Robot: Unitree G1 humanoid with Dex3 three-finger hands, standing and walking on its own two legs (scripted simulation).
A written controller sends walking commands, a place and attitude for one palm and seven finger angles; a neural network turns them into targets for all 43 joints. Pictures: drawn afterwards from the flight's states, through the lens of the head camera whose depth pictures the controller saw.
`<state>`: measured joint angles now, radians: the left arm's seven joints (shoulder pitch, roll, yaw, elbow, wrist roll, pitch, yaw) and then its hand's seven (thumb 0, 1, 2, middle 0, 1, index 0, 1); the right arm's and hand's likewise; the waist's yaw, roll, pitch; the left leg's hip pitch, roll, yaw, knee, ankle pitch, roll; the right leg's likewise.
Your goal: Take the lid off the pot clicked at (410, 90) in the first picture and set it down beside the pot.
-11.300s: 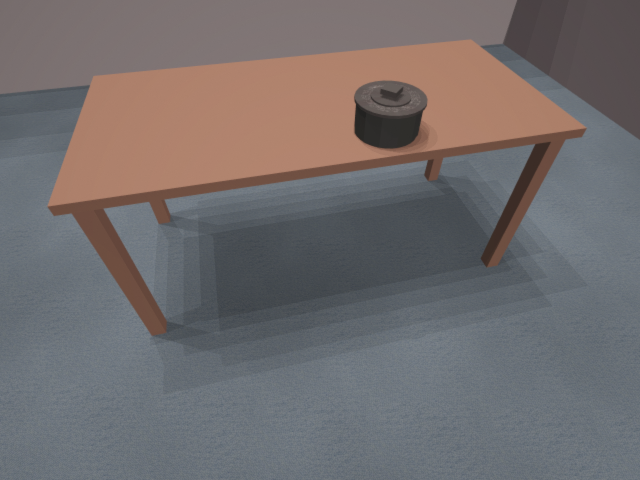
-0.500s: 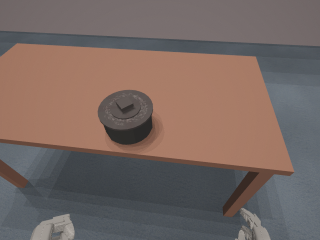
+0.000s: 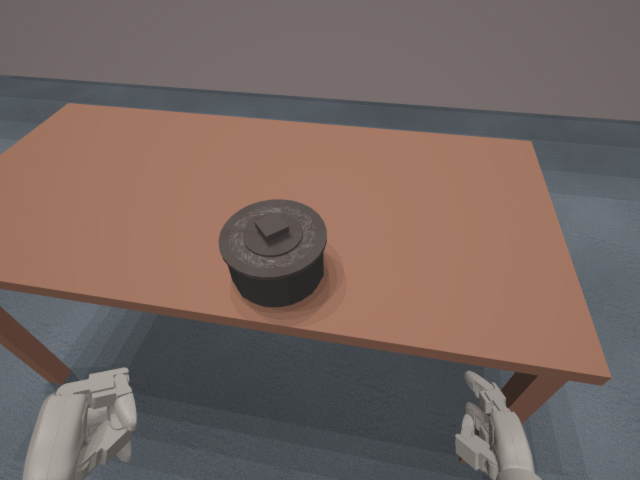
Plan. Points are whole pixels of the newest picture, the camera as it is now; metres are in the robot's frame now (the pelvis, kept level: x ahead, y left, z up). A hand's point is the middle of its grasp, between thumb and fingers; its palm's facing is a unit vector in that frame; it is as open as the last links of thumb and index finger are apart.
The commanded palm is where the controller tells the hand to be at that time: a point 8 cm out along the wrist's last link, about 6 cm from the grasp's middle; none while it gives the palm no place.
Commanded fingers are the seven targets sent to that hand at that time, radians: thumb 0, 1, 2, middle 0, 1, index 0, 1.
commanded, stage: raise the hand higher, near the body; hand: left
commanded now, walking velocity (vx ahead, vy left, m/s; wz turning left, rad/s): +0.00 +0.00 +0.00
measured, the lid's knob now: (271, 226) +0.50 +0.16 +0.00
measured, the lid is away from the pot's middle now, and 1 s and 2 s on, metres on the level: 0.00 0.00 0.00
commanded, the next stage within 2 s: reach forward and open the fingers in 0.12 s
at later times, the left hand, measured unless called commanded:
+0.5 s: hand (96, 392) +0.17 +0.26 +0.08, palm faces -0.09 -0.08 -0.99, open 2.9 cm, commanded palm +0.16 +0.26 +0.13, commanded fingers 0.00 0.45 1.10 -1.13 -0.97 -1.13 -0.97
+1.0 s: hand (127, 363) +0.21 +0.25 +0.08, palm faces -0.27 -0.04 -0.96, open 7.5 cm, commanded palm +0.21 +0.25 +0.14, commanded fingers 0.00 -0.23 1.26 -0.81 -0.08 -0.81 -0.08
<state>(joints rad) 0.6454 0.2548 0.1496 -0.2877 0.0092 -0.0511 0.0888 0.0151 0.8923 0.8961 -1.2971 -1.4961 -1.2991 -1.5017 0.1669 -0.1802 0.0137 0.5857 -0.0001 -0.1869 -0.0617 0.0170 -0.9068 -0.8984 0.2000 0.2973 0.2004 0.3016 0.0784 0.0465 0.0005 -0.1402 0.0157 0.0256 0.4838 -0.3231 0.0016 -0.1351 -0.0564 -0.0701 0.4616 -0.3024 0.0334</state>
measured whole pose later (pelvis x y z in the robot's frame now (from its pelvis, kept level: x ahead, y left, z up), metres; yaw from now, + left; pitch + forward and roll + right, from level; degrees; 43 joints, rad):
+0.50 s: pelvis -0.02 -0.01 +0.00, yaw -2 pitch +1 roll +0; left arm 0.50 0.56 0.09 -0.35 0.81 0.13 0.05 0.01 0.71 0.94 -1.21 -1.31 -1.21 -1.32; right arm 0.14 -0.27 0.02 0.59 0.00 0.06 -0.01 0.02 -0.91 -0.90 0.20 0.30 0.20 0.30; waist 0.08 0.11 -0.01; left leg -0.23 0.03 0.05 0.50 -0.30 -0.01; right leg -0.24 -0.04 -0.04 0.50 -0.28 0.02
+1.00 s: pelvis -0.03 +0.00 +0.00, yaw +0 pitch +1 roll +0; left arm 0.18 0.61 0.05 -0.12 0.80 -0.09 -0.20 0.00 0.02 1.21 -0.94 -0.42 -0.94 -0.42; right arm 0.14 -0.29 0.00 0.58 0.02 0.07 -0.03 0.02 -0.91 -0.90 0.20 0.30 0.20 0.30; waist 0.05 0.12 0.02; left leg -0.20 0.02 0.02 0.43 -0.24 0.00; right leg -0.20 -0.05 -0.07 0.41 -0.22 0.02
